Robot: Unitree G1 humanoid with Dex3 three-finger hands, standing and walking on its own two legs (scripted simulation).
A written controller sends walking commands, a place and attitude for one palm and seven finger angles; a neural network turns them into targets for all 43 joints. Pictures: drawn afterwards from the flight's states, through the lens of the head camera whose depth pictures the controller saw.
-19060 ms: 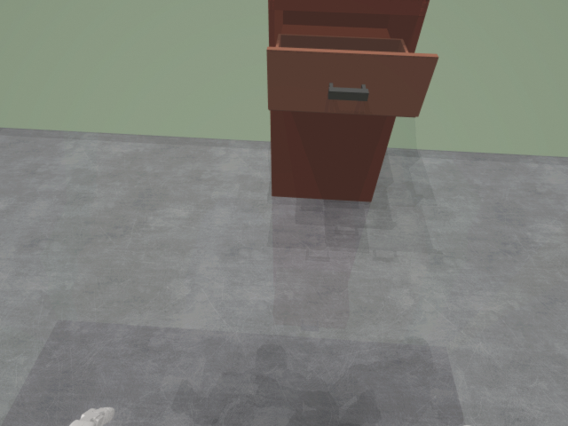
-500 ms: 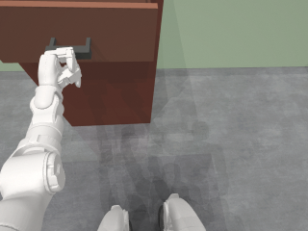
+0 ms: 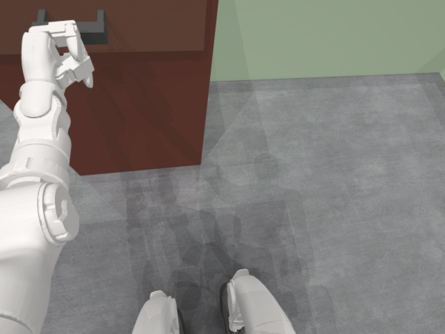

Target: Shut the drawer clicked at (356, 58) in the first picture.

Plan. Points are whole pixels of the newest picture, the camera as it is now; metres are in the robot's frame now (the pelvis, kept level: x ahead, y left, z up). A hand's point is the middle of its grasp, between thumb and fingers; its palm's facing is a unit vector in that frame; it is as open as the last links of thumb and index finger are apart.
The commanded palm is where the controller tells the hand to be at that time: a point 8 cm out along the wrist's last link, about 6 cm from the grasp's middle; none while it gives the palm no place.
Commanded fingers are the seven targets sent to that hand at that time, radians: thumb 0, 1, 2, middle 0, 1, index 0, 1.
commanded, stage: push the drawer shut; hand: left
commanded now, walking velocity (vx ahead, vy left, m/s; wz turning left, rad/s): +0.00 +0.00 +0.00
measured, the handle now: (72, 24) +0.64 +0.17 +0.08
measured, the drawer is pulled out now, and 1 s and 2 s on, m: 0.02 0.00 0.00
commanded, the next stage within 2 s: pull the fist back off the drawer in 0.38 s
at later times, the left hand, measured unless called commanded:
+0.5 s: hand (83, 51) +0.58 +0.15 +0.07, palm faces +0.01 -1.00 -0.05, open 2.9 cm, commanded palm +0.61 +0.16 +0.08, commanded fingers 0.00 0.90 0.90 -1.40 -1.60 -1.40 -1.60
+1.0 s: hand (88, 54) +0.58 +0.14 +0.07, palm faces -0.01 -1.00 -0.03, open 2.9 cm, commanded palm +0.55 +0.17 +0.08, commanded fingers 0.00 0.90 0.90 -1.40 -1.60 -1.40 -1.60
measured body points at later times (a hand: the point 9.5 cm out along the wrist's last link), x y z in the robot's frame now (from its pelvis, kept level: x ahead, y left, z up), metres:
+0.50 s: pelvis -0.01 -0.01 -0.01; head +0.18 +0.03 +0.40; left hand +0.58 +0.20 +0.08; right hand -0.06 -0.26 -0.10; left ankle -0.01 +0.09 -0.66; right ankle +0.04 -0.12 -0.66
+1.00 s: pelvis -0.01 +0.00 -0.01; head +0.17 +0.02 +0.40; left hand +0.57 +0.20 +0.08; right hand -0.07 -0.25 -0.10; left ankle -0.01 +0.09 -0.66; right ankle +0.04 -0.12 -0.66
